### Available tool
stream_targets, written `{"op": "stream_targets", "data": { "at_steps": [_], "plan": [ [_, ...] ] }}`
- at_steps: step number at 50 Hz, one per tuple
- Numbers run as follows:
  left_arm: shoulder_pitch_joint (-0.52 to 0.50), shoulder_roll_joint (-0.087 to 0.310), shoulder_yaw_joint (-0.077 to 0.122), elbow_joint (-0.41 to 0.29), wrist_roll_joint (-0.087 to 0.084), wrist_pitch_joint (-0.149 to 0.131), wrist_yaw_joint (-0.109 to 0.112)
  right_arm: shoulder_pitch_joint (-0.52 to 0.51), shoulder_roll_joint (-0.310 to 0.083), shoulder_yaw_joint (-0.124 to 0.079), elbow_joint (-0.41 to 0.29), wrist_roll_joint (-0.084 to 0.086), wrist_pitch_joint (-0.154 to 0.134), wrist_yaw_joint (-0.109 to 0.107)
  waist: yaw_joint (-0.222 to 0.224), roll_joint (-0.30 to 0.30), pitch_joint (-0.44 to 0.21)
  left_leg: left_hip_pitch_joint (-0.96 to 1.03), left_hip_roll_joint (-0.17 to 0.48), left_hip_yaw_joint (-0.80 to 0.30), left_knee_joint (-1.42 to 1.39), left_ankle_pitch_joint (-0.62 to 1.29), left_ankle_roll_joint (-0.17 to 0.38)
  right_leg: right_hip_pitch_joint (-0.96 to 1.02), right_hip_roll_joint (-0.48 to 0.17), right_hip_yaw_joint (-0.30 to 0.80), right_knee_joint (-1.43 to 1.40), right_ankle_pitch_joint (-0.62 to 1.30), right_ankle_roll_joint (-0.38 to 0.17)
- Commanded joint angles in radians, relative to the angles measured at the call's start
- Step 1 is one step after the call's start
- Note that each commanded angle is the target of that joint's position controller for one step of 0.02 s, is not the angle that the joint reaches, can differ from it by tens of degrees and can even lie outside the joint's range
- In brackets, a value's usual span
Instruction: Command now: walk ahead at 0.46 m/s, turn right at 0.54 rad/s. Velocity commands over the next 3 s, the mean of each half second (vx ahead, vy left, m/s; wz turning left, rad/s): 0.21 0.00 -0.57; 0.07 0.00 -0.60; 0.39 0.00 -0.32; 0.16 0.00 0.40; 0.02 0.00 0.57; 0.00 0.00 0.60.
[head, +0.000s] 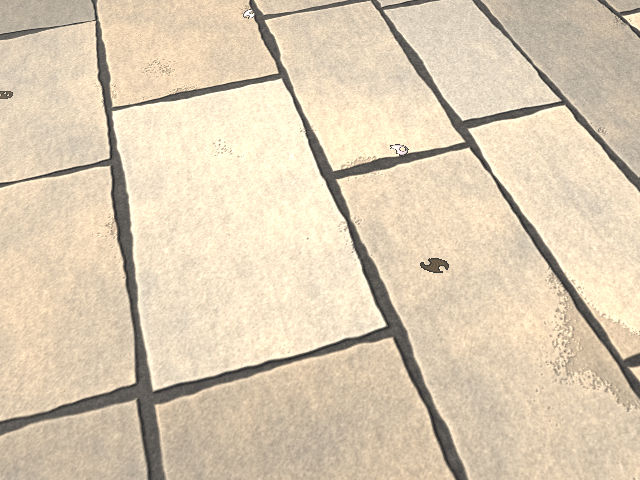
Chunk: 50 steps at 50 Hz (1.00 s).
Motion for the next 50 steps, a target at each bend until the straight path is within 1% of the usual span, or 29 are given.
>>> {"op": "stream_targets", "data": {
  "at_steps": [1, 2, 3, 4, 5, 6, 7, 8, 9, 11, 12, 15, 19, 22, 25, 28, 29, 30, 31, 32, 33, 34, 35, 37, 42, 45, 48, 49, 50],
  "plan": [
    [-0.015, 0.109, 0.038, -0.096, 0.006, -0.007, -0.010, -0.041, -0.213, -0.053, -0.053, 0.017, 0.015, -0.012, 0.067, 0.113, -0.003, 0.022, 0.295, -0.060, 0.128, 0.914, 0.135, 0.065, 0.071, -0.078, -0.022, -0.132, -0.052],
    [0.107, 0.145, 0.061, -0.069, 0.007, -0.006, -0.007, -0.061, -0.216, -0.053, -0.061, 0.021, 0.026, -0.016, 0.137, 0.110, -0.068, -0.002, 0.266, -0.040, 0.308, 1.044, 0.112, 0.214, 0.124, -0.106, -0.063, -0.116, -0.077],
    [0.262, 0.205, 0.094, -0.031, 0.010, -0.006, 0.008, -0.064, -0.194, -0.043, -0.069, 0.022, 0.026, -0.019, 0.214, 0.073, -0.152, -0.122, 0.213, -0.023, 0.548, 0.953, 0.061, 0.461, 0.155, -0.080, -0.147, 0.033, -0.112],
    [0.313, 0.306, 0.112, -0.020, 0.010, 0.002, 0.033, -0.021, -0.085, -0.009, -0.103, -0.035, 0.015, -0.015, 0.168, -0.169, -0.233, -0.437, 0.117, -0.036, 0.889, 0.170, -0.003, 0.751, -0.062, 0.224, -0.107, 0.418, -0.181],
    [0.251, 0.353, 0.109, -0.084, 0.029, -0.010, 0.025, 0.066, -0.056, 0.014, -0.134, -0.032, -0.011, -0.002, 0.097, -0.267, -0.442, -0.718, -0.066, -0.234, 1.195, -0.361, -0.050, 0.982, -0.296, 0.755, -0.219, 0.416, -0.423],
    [0.241, 0.267, 0.088, -0.100, 0.022, -0.017, 0.012, -0.041, -0.160, -0.010, -0.128, 0.001, -0.025, 0.005, 0.173, -0.053, -0.447, -0.766, -0.001, -0.367, 1.220, -0.302, -0.033, 0.948, -0.263, 0.653, -0.257, 0.454, -0.374],
    [0.199, 0.229, 0.077, -0.096, 0.014, -0.025, 0.011, -0.106, -0.154, -0.008, -0.157, 0.018, -0.030, 0.003, 0.153, -0.030, -0.310, -0.801, 0.033, -0.348, 1.160, -0.216, -0.015, 0.825, -0.219, 0.496, -0.253, 0.479, -0.329],
    [0.153, 0.202, 0.071, -0.093, 0.001, -0.027, 0.015, -0.111, -0.138, -0.007, -0.142, 0.001, -0.027, -0.010, 0.114, 0.055, -0.211, -0.786, 0.075, -0.340, 1.081, -0.146, -0.019, 0.686, -0.160, 0.399, -0.262, 0.462, -0.276],
    [0.112, 0.179, 0.065, -0.101, -0.002, -0.024, 0.023, -0.113, -0.149, -0.013, -0.142, -0.015, -0.016, -0.020, 0.087, 0.038, -0.167, -0.742, 0.096, -0.341, 1.016, -0.100, -0.024, 0.576, -0.130, 0.350, -0.283, 0.453, -0.254],
    [0.079, 0.180, 0.063, -0.119, 0.023, -0.019, 0.031, -0.083, -0.141, -0.015, -0.144, -0.019, 0.011, -0.024, 0.046, -0.001, -0.157, -0.648, 0.088, -0.338, 0.968, -0.052, -0.036, 0.444, -0.097, 0.312, -0.317, 0.513, -0.249],
    [0.078, 0.189, 0.066, -0.118, 0.025, -0.019, 0.036, -0.070, -0.124, -0.012, -0.141, -0.022, 0.020, -0.026, 0.038, -0.006, -0.165, -0.635, 0.079, -0.333, 0.933, -0.036, -0.048, 0.418, -0.088, 0.289, -0.318, 0.555, -0.251],
    [0.094, 0.207, 0.071, -0.110, 0.015, -0.007, 0.055, -0.105, -0.103, -0.004, -0.155, -0.028, 0.033, -0.033, 0.044, -0.023, -0.181, -0.654, 0.052, -0.336, 0.804, 0.032, -0.077, 0.410, -0.062, 0.271, -0.302, 0.555, -0.236],
    [0.096, 0.209, 0.070, -0.113, 0.006, 0.025, 0.079, -0.194, -0.099, 0.000, -0.181, -0.020, 0.043, -0.028, 0.072, -0.059, -0.181, -0.645, 0.025, -0.358, 0.633, 0.136, -0.090, 0.410, -0.035, 0.314, -0.286, 0.323, -0.188],
    [0.099, 0.208, 0.069, -0.115, 0.012, 0.040, 0.084, -0.246, -0.104, -0.001, -0.200, -0.014, 0.043, -0.022, 0.092, -0.087, -0.154, -0.627, 0.002, -0.377, 0.532, 0.127, -0.085, 0.414, -0.036, 0.384, -0.270, 0.192, -0.179],
    [0.095, 0.201, 0.067, -0.122, 0.011, 0.049, 0.082, -0.253, -0.114, -0.005, -0.209, -0.013, 0.029, -0.013, 0.094, -0.111, -0.146, -0.583, -0.024, -0.384, 0.438, 0.068, -0.067, 0.447, -0.039, 0.457, -0.213, 0.232, -0.174],
    [0.045, 0.186, 0.060, -0.142, -0.004, 0.055, 0.084, -0.179, -0.122, -0.017, -0.194, -0.010, 0.010, -0.003, 0.041, -0.124, -0.142, -0.411, -0.020, -0.364, 0.155, 0.234, -0.022, 0.440, 0.016, 0.493, -0.137, 0.191, -0.115],
    [0.071, 0.152, 0.050, -0.149, 0.004, 0.055, 0.085, -0.151, -0.165, -0.028, -0.194, -0.022, 0.008, -0.006, 0.052, -0.062, -0.169, -0.273, 0.101, -0.440, 0.119, 0.387, 0.023, 0.365, 0.064, 0.454, -0.054, 0.015, -0.069],
    [0.175, 0.102, 0.039, -0.142, 0.021, 0.053, 0.083, -0.181, -0.231, -0.039, -0.214, -0.036, 0.020, -0.015, 0.129, 0.195, -0.182, -0.143, 0.316, -0.633, 0.147, 0.749, 0.134, 0.210, 0.213, 0.284, 0.158, -0.470, -0.004],
    [0.169, 0.173, 0.057, -0.161, 0.014, 0.045, 0.082, -0.122, -0.222, -0.040, -0.194, -0.055, 0.027, -0.010, 0.101, 0.343, -0.177, -0.122, 0.446, -0.843, 0.117, 0.837, 0.299, 0.034, 0.254, 0.197, 0.363, -0.677, 0.051],
    [0.184, 0.242, 0.079, -0.136, 0.014, 0.045, 0.082, -0.136, -0.173, -0.030, -0.209, -0.042, 0.028, -0.010, 0.095, 0.230, -0.172, -0.132, 0.427, -0.779, 0.128, 0.775, 0.311, 0.011, 0.189, 0.207, 0.516, -0.614, 0.085],
    [0.164, 0.252, 0.088, -0.116, 0.003, 0.057, 0.083, -0.167, -0.130, -0.019, -0.217, -0.034, 0.032, -0.013, 0.093, 0.165, -0.149, -0.153, 0.351, -0.649, 0.145, 0.708, 0.262, 0.002, 0.168, 0.190, 0.568, -0.537, 0.104],
    [0.161, 0.231, 0.087, -0.103, -0.002, 0.073, 0.086, -0.194, -0.112, -0.013, -0.227, -0.026, 0.038, -0.015, 0.099, 0.138, -0.133, -0.174, 0.297, -0.565, 0.144, 0.637, 0.224, 0.001, 0.154, 0.175, 0.589, -0.489, 0.122],
    [0.149, 0.208, 0.082, -0.110, -0.001, 0.083, 0.085, -0.211, -0.114, -0.012, -0.227, -0.019, 0.044, -0.019, 0.098, 0.144, -0.115, -0.197, 0.278, -0.522, 0.133, 0.605, 0.218, 0.000, 0.143, 0.158, 0.600, -0.443, 0.135],
    [0.120, 0.156, 0.066, -0.129, -0.010, 0.087, 0.078, -0.208, -0.123, -0.014, -0.223, -0.028, 0.058, -0.029, 0.087, 0.185, -0.098, -0.222, 0.228, -0.425, 0.097, 0.556, 0.215, 0.027, 0.133, 0.090, 0.526, -0.384, 0.147],
    [0.050, 0.125, 0.049, -0.173, 0.000, 0.081, 0.064, -0.185, -0.172, -0.035, -0.216, -0.026, 0.076, -0.035, 0.043, 0.221, -0.143, -0.170, 0.284, -0.365, 0.085, 0.531, 0.245, 0.115, 0.069, 0.037, 0.276, -0.362, 0.141],
    [0.059, 0.135, 0.050, -0.176, -0.002, 0.081, 0.046, -0.175, -0.201, -0.047, -0.209, -0.004, 0.075, -0.022, 0.033, 0.234, -0.136, -0.241, 0.296, -0.353, 0.018, 0.128, 0.228, 0.218, 0.064, -0.018, 0.134, -0.342, 0.097],
    [0.131, 0.141, 0.059, -0.146, -0.002, 0.072, 0.028, -0.193, -0.210, -0.049, -0.200, 0.021, 0.064, -0.010, 0.083, 0.211, -0.098, -0.332, 0.302, -0.333, 0.024, -0.104, 0.186, 0.362, 0.079, -0.066, -0.072, -0.269, 0.023],
    [0.198, 0.138, 0.063, -0.109, -0.002, 0.067, 0.026, -0.191, -0.188, -0.044, -0.192, 0.024, 0.062, -0.008, 0.110, 0.183, -0.099, -0.391, 0.278, -0.295, 0.076, -0.150, 0.159, 0.466, 0.106, -0.088, -0.143, -0.248, -0.002],
    [0.296, 0.151, 0.074, -0.063, -0.008, 0.061, 0.032, -0.178, -0.135, -0.031, -0.182, 0.015, 0.059, -0.004, 0.140, 0.103, -0.108, -0.489, 0.229, -0.224, 0.219, -0.198, 0.113, 0.605, 0.114, -0.054, -0.198, -0.286, -0.034]
  ]
}}
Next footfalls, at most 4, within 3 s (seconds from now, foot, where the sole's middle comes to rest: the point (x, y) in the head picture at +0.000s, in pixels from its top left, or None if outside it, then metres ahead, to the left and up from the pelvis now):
0.06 right None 0.21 -0.11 -0.77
0.58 left None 0.34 0.07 -0.77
1.02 right None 0.16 -0.14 -0.77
1.50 left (426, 420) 0.57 -0.22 -0.77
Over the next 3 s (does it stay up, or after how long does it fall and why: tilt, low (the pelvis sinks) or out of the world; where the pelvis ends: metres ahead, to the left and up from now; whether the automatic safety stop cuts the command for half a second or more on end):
stays up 0.52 -0.30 0.01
